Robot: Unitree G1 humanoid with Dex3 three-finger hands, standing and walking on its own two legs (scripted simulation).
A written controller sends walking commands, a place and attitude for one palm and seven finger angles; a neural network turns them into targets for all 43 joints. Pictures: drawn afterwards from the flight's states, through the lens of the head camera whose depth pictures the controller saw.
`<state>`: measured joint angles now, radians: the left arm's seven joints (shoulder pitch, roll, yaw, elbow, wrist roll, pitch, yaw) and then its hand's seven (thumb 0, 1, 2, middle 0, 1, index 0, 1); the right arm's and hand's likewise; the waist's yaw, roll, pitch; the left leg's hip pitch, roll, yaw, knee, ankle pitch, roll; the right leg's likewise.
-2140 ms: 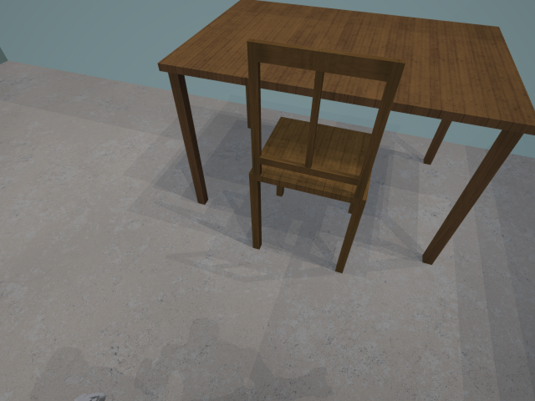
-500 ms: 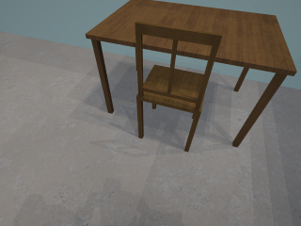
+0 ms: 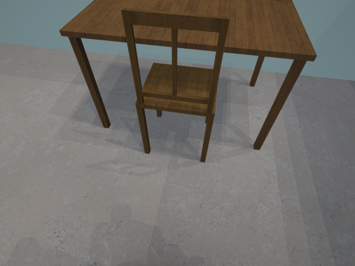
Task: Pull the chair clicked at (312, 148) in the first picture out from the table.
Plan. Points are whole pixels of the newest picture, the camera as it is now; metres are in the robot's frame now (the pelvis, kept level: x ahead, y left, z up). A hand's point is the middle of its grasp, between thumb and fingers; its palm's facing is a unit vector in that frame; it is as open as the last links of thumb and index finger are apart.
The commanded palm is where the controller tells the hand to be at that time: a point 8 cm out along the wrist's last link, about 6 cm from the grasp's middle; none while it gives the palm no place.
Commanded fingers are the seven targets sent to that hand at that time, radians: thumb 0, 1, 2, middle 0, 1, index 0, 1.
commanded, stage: turn to face it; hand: left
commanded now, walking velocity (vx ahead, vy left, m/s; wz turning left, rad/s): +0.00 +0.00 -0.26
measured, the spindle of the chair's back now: (174, 65) +0.88 +0.05 -0.05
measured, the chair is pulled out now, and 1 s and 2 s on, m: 0.00 0.00 0.00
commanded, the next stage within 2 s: take the last steps up to it in 0.10 s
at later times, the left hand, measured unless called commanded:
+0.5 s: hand out of the picture +0.03 +0.16 -0.16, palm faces -0.06 -0.98 -0.18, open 7.4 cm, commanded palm none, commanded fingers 0.00 0.90 0.90 -0.20 -0.30 -0.20 -0.30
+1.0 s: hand (139, 205) +0.31 +0.13 -0.16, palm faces -0.20 -0.97 -0.16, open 7.4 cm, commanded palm none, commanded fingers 0.00 0.90 0.90 -0.20 -0.30 -0.20 -0.30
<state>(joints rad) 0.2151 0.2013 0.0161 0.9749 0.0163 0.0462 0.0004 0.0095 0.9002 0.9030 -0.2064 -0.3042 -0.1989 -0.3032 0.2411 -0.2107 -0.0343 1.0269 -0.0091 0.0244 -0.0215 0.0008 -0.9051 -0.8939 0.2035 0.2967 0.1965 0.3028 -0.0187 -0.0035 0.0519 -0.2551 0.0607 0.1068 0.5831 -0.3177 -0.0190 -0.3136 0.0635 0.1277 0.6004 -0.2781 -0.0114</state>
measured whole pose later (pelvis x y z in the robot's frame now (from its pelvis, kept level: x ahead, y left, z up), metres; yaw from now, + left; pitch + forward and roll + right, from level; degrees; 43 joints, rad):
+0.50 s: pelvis +0.04 -0.01 +0.01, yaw -8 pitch +0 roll +0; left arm 0.39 0.16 0.04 1.05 0.03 -0.02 0.01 0.01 0.90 0.90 -0.20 -0.30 -0.20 -0.30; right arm 0.26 -0.18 -0.05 1.03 -0.03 0.01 0.01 0.00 -0.91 -0.89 0.20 0.30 0.19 0.30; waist 0.02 -0.01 -0.01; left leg -0.45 0.09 0.10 0.92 -0.38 -0.02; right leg -0.14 0.02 -0.04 0.44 -0.30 -0.05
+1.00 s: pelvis +0.19 -0.03 +0.01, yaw -11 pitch +0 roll +1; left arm 0.17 0.19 0.07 1.02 0.02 0.00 -0.03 0.01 0.91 0.90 -0.20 -0.30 -0.19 -0.30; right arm 0.48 -0.09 -0.02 1.15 -0.03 -0.07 -0.02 0.00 -0.91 -0.89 0.20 0.30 0.20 0.30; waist -0.05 -0.04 0.05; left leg 0.02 0.04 0.15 0.31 -0.31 -0.02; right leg -0.55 -0.11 -0.09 0.74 -0.19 0.00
